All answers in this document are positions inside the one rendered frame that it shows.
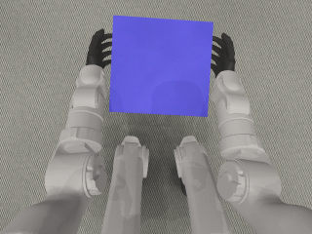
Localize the right robot foot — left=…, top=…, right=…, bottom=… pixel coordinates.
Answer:
left=180, top=178, right=187, bottom=197

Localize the carton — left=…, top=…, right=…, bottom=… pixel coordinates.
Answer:
left=109, top=15, right=214, bottom=117

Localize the robot right hand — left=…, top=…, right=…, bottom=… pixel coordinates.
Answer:
left=211, top=32, right=236, bottom=78

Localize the robot right upper arm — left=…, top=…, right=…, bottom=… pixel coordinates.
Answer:
left=216, top=158, right=312, bottom=234

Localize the robot left shin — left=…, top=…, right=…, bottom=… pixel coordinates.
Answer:
left=113, top=136, right=141, bottom=168

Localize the robot left hand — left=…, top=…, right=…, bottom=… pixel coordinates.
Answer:
left=86, top=28, right=113, bottom=69

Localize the robot right forearm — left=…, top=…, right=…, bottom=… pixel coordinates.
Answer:
left=211, top=70, right=282, bottom=186

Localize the robot left upper arm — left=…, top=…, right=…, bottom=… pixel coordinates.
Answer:
left=0, top=151, right=107, bottom=234

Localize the robot left forearm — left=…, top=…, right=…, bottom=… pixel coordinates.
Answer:
left=45, top=64, right=108, bottom=191

